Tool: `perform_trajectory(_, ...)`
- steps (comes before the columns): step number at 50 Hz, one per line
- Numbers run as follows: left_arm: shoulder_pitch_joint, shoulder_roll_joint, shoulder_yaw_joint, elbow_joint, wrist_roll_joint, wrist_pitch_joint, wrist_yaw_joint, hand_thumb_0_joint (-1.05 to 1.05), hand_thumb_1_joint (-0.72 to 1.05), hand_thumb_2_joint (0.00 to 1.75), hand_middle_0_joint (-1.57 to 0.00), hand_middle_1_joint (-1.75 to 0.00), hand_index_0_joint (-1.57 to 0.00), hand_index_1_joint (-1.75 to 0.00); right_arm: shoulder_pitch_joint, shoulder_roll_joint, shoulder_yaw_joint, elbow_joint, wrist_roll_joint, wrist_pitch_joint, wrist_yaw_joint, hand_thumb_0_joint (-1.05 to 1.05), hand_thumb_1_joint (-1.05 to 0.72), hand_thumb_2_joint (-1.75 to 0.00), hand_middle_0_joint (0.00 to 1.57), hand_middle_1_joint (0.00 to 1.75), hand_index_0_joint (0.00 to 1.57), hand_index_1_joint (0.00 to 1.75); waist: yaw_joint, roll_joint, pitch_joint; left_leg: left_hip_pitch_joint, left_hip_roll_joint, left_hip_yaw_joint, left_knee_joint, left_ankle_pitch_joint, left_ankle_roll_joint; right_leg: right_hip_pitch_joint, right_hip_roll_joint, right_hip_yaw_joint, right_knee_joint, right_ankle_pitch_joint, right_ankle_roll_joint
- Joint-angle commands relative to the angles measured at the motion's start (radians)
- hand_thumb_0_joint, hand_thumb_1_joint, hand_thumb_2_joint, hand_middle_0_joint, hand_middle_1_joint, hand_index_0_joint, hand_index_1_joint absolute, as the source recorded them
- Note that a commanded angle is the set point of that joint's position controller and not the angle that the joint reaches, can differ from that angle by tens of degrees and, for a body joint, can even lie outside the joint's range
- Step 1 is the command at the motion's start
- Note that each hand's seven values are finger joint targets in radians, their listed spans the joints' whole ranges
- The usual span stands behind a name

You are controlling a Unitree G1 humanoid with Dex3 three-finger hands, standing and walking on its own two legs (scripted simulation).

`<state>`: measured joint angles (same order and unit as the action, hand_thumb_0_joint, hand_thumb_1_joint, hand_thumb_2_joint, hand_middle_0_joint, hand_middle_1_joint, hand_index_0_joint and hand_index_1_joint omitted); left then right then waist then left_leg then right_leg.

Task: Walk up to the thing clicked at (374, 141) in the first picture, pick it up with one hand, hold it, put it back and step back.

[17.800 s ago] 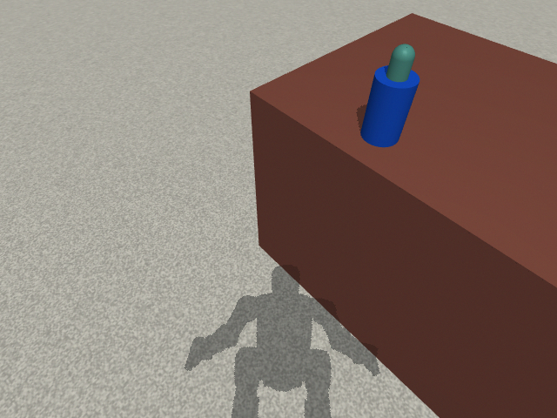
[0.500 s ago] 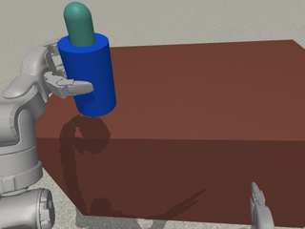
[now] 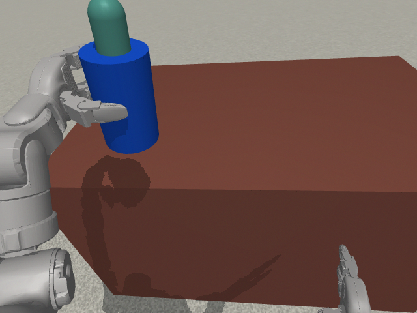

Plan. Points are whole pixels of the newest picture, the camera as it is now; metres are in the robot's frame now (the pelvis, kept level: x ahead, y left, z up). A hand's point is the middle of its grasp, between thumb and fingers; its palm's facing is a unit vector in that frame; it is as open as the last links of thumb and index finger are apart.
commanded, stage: hold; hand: left
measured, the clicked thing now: (120, 79) +0.33 +0.13 +0.32
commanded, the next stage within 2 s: crouch in 1.02 s
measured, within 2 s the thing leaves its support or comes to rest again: neither
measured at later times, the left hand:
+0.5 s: hand (98, 102) +0.33 +0.18 +0.29, palm faces +0.09 -0.99 -0.10, open 11.8 cm
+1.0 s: hand (97, 83) +0.34 +0.17 +0.32, palm faces +0.10 -0.99 -0.05, open 11.8 cm
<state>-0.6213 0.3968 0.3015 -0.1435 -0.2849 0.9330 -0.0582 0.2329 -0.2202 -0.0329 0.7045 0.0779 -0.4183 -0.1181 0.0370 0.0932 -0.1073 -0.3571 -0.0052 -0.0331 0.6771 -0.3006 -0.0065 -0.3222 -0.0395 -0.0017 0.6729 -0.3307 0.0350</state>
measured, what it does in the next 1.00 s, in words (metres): stands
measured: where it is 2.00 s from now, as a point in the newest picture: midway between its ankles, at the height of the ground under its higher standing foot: outside the picture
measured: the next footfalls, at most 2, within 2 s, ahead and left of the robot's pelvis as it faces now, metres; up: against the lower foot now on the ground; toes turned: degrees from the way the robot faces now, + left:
none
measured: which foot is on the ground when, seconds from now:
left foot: down 0.00-1.00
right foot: down 0.00-1.00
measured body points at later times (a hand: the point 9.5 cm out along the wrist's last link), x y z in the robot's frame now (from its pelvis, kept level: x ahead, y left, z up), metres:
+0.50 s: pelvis +0.00 +0.00 +0.00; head -0.05 -0.04 +0.45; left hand +0.31 +0.23 +0.30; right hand +0.18 -0.24 -0.06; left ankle +0.04 +0.12 -0.72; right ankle +0.02 -0.14 -0.72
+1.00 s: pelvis -0.01 +0.00 +0.00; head -0.06 -0.03 +0.45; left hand +0.33 +0.23 +0.32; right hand +0.17 -0.25 -0.05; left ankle +0.04 +0.12 -0.72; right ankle +0.02 -0.14 -0.72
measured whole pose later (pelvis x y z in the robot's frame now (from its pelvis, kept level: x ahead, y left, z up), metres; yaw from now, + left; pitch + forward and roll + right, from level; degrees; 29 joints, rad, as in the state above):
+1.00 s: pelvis -0.01 +0.00 +0.00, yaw -1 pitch -2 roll +0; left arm -0.66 0.40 0.32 -0.06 -0.27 0.91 -0.05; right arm 0.27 -0.23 -0.05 0.66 0.09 -0.43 -0.11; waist 0.02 0.10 -0.11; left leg -0.36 0.00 -0.02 0.68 -0.29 0.00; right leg -0.33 -0.04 0.01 0.67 -0.31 0.04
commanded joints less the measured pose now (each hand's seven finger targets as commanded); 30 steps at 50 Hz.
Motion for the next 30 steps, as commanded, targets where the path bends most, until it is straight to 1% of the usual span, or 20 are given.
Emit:
perform_trajectory(1, -0.661, 0.314, 0.180, -0.305, -0.022, -0.139, 0.019, 0.00, -0.11, 1.30, -1.24, -1.46, -1.25, -1.48, -0.119, -0.131, -0.070, -0.170, 0.003, -0.065, 0.001, 0.00, 0.52, -0.06, 0.05, 0.05, 0.05, 0.05, -0.011, -0.028, -0.293, 0.190, -0.027, 0.035, -0.089, 0.153, 0.019, -0.015, 0.035, -0.058, -0.123, 0.162, -0.018)
perform_trajectory(2, -0.651, 0.287, 0.164, -0.296, -0.021, -0.136, 0.019, 0.00, -0.10, 1.30, -1.23, -1.46, -1.25, -1.47, -0.134, -0.112, -0.050, -0.199, 0.005, -0.066, 0.006, 0.00, 0.52, -0.06, 0.05, 0.05, 0.05, 0.05, -0.004, -0.043, -0.278, 0.179, -0.027, 0.034, -0.090, 0.160, 0.019, -0.009, 0.037, -0.060, -0.123, 0.166, -0.018)
perform_trajectory(3, -0.640, 0.288, 0.188, -0.304, -0.025, -0.140, 0.018, 0.00, -0.11, 1.32, -1.24, -1.48, -1.26, -1.49, -0.112, -0.116, -0.065, -0.169, 0.001, -0.061, 0.005, 0.00, 0.52, -0.07, 0.05, 0.05, 0.05, 0.05, -0.002, -0.055, -0.297, 0.191, -0.023, 0.030, -0.087, 0.167, 0.019, -0.005, 0.039, -0.060, -0.118, 0.168, -0.018)
perform_trajectory(4, -0.619, 0.284, 0.191, -0.282, -0.030, -0.138, 0.017, 0.00, -0.09, 1.31, -1.24, -1.47, -1.26, -1.49, -0.130, -0.102, -0.047, -0.192, 0.005, -0.062, 0.009, 0.00, 0.52, -0.06, 0.05, 0.05, 0.05, 0.05, 0.005, -0.061, -0.274, 0.173, -0.021, 0.028, -0.093, 0.165, 0.018, 0.001, 0.041, -0.064, -0.121, 0.165, -0.018)
perform_trajectory(6, -0.632, 0.304, 0.198, -0.299, -0.026, -0.138, 0.019, 0.00, -0.12, 1.34, -1.26, -1.51, -1.28, -1.52, -0.111, -0.121, -0.065, -0.182, 0.002, -0.056, 0.010, 0.00, 0.52, -0.06, 0.05, 0.05, 0.05, 0.05, 0.004, -0.052, -0.283, 0.179, -0.016, 0.021, -0.099, 0.164, 0.014, 0.001, 0.043, -0.066, -0.116, 0.159, -0.022)
perform_trajectory(8, -0.638, 0.298, 0.191, -0.315, -0.025, -0.137, 0.022, 0.00, -0.13, 1.33, -1.26, -1.51, -1.28, -1.52, -0.129, -0.099, -0.041, -0.195, 0.004, -0.054, 0.013, 0.00, 0.52, -0.06, 0.05, 0.05, 0.05, 0.05, 0.012, -0.028, -0.263, 0.166, -0.021, 0.030, -0.096, 0.149, 0.015, -0.006, 0.038, -0.059, -0.122, 0.145, -0.022)
perform_trajectory(11, -0.615, 0.301, 0.199, -0.287, -0.022, -0.133, 0.021, 0.00, -0.14, 1.33, -1.25, -1.50, -1.28, -1.51, -0.144, -0.107, -0.050, -0.202, 0.002, -0.054, 0.011, 0.00, 0.52, -0.06, 0.05, 0.05, 0.05, 0.05, 0.006, -0.034, -0.276, 0.165, -0.021, 0.031, -0.096, 0.144, 0.017, 0.006, 0.038, -0.057, -0.122, 0.148, -0.020)
perform_trajectory(13, -0.566, 0.234, 0.158, -0.242, -0.025, -0.131, 0.014, 0.00, -0.11, 1.33, -1.25, -1.49, -1.27, -1.50, -0.168, -0.089, -0.026, -0.223, 0.002, -0.054, 0.013, 0.00, 0.52, -0.06, 0.05, 0.05, 0.05, 0.05, 0.009, -0.050, -0.248, 0.148, -0.018, 0.030, -0.100, 0.140, 0.015, -0.001, 0.043, -0.062, -0.122, 0.141, -0.021)
perform_trajectory(16, -0.592, 0.266, 0.161, -0.317, -0.018, -0.145, 0.008, 0.00, -0.11, 1.32, -1.24, -1.47, -1.26, -1.49, -0.143, -0.107, -0.048, -0.197, 0.002, -0.054, 0.010, 0.00, 0.52, -0.06, 0.05, 0.05, 0.05, 0.05, 0.002, -0.026, -0.274, 0.174, -0.018, 0.028, -0.098, 0.144, 0.015, -0.002, 0.041, -0.061, -0.120, 0.146, -0.023)
perform_trajectory(18, -0.560, 0.249, 0.151, -0.314, -0.016, -0.145, -0.001, 0.00, -0.11, 1.33, -1.23, -1.47, -1.25, -1.49, -0.138, -0.102, -0.042, -0.191, 0.000, -0.056, 0.011, 0.00, 0.52, -0.06, 0.05, 0.05, 0.05, 0.05, -0.005, -0.024, -0.266, 0.179, -0.015, 0.025, -0.101, 0.141, 0.014, -0.013, 0.043, -0.062, -0.120, 0.146, -0.022)
perform_trajectory(19, -0.542, 0.212, 0.115, -0.300, -0.017, -0.143, -0.007, 0.00, -0.13, 1.30, -1.22, -1.46, -1.24, -1.47, -0.157, -0.099, -0.037, -0.205, 0.001, -0.059, 0.012, 0.00, 0.52, -0.06, 0.05, 0.05, 0.05, 0.05, -0.012, -0.022, -0.254, 0.176, -0.015, 0.026, -0.101, 0.135, 0.015, -0.018, 0.044, -0.062, -0.120, 0.143, -0.022)
perform_trajectory(20, -0.620, 0.282, 0.158, -0.416, -0.020, -0.161, -0.008, 0.00, -0.10, 1.30, -1.22, -1.46, -1.24, -1.47, -0.131, -0.099, -0.041, -0.187, -0.001, -0.059, 0.008, 0.00, 0.52, -0.06, 0.05, 0.05, 0.05, 0.05, -0.012, -0.013, -0.298, 0.198, -0.016, 0.025, -0.098, 0.143, 0.017, -0.011, 0.042, -0.059, -0.120, 0.152, -0.021)
perform_trajectory(22, -0.587, 0.272, 0.152, -0.365, -0.016, -0.156, -0.008, 0.00, -0.11, 1.31, -1.23, -1.46, -1.25, -1.48, -0.131, -0.106, -0.047, -0.199, -0.004, -0.069, 0.001, 0.00, 0.52, -0.06, 0.05, 0.05, 0.05, 0.05, -0.025, -0.012, -0.276, 0.200, -0.015, 0.028, -0.098, 0.138, 0.016, -0.021, 0.043, -0.060, -0.120, 0.148, -0.020)
perform_trajectory(23, -0.600, 0.273, 0.153, -0.410, -0.019, -0.156, -0.005, 0.00, -0.12, 1.31, -1.22, -1.46, -1.24, -1.47, -0.147, -0.102, -0.043, -0.191, -0.004, -0.074, 0.002, 0.00, 0.52, -0.06, 0.05, 0.05, 0.05, 0.05, -0.011, 0.016, -0.289, 0.202, -0.019, 0.029, -0.098, 0.139, 0.014, -0.021, 0.042, -0.060, -0.120, 0.143, -0.023)
perform_trajectory(24, -0.575, 0.257, 0.163, -0.347, -0.027, -0.153, -0.004, 0.00, -0.13, 1.31, -1.22, -1.45, -1.23, -1.47, -0.140, -0.102, -0.044, -0.193, -0.008, -0.075, -0.003, 0.00, 0.51, -0.07, 0.05, 0.05, 0.05, 0.05, -0.025, -0.039, -0.279, 0.193, -0.015, 0.028, -0.097, 0.138, 0.017, -0.013, 0.045, -0.061, -0.121, 0.148, -0.017)
perform_trajectory(25, -0.632, 0.302, 0.181, -0.457, -0.027, -0.165, 0.003, 0.00, -0.16, 1.31, -1.22, -1.46, -1.23, -1.48, -0.141, -0.106, -0.054, -0.171, -0.007, -0.078, -0.005, 0.00, 0.51, -0.07, 0.05, 0.05, 0.05, 0.05, -0.007, 0.012, -0.299, 0.199, -0.018, 0.026, -0.096, 0.143, 0.014, -0.017, 0.043, -0.060, -0.115, 0.150, -0.024)
perform_trajectory(26, -0.616, 0.308, 0.193, -0.399, -0.028, -0.161, 0.008, 0.00, -0.16, 1.30, -1.21, -1.45, -1.22, -1.47, -0.139, -0.111, -0.053, -0.194, -0.008, -0.084, -0.009, 0.00, 0.51, -0.07, 0.05, 0.05, 0.05, 0.05, -0.024, -0.017, -0.297, 0.205, -0.016, 0.028, -0.092, 0.148, 0.016, -0.018, 0.044, -0.061, -0.116, 0.154, -0.021)
perform_trajectory(27, -0.650, 0.311, 0.192, -0.431, -0.031, -0.161, 0.009, 0.00, -0.15, 1.32, -1.22, -1.47, -1.24, -1.49, -0.123, -0.097, -0.042, -0.170, -0.009, -0.086, -0.011, 0.00, 0.52, -0.07, 0.05, 0.05, 0.05, 0.05, -0.021, -0.007, -0.292, 0.202, -0.015, 0.026, -0.093, 0.140, 0.015, -0.023, 0.045, -0.063, -0.117, 0.148, -0.019)
perform_trajectory(29, -0.593, 0.246, 0.159, -0.301, -0.036, -0.145, 0.014, 0.00, -0.18, 1.33, -1.22, -1.48, -1.24, -1.50, -0.148, -0.085, -0.028, -0.178, -0.010, -0.088, -0.015, 0.00, 0.51, -0.07, 0.05, 0.05, 0.05, 0.05, -0.024, -0.039, -0.247, 0.173, -0.015, 0.026, -0.099, 0.118, 0.016, -0.029, 0.046, -0.064, -0.120, 0.134, -0.018)
perform_trajectory(30, -0.652, 0.265, 0.156, -0.361, -0.035, -0.154, 0.017, 0.00, -0.15, 1.33, -1.20, -1.47, -1.22, -1.48, -0.151, -0.086, -0.025, -0.193, -0.009, -0.090, -0.015, 0.00, 0.52, -0.07, 0.05, 0.05, 0.05, 0.05, -0.023, -0.007, -0.271, 0.188, -0.015, 0.026, -0.102, 0.107, 0.012, -0.036, 0.045, -0.062, -0.119, 0.127, -0.021)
